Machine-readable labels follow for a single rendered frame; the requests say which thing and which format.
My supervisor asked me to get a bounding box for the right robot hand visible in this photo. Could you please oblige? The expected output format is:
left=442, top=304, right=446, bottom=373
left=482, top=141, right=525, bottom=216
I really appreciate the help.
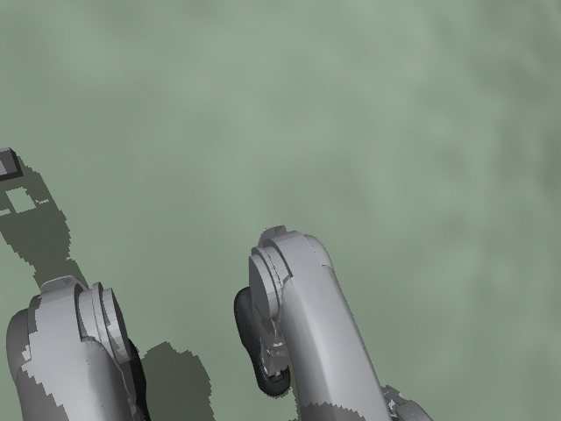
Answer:
left=381, top=385, right=433, bottom=421

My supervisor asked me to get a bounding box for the right robot foot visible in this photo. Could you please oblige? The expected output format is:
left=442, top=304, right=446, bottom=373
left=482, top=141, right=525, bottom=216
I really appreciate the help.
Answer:
left=234, top=287, right=290, bottom=396

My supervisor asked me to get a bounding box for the small box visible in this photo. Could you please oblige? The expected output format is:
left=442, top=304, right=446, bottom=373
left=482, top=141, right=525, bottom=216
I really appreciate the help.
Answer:
left=0, top=147, right=24, bottom=182

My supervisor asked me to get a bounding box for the left robot foot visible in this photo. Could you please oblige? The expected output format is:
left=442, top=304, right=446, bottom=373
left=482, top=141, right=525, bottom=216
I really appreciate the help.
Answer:
left=129, top=340, right=151, bottom=421

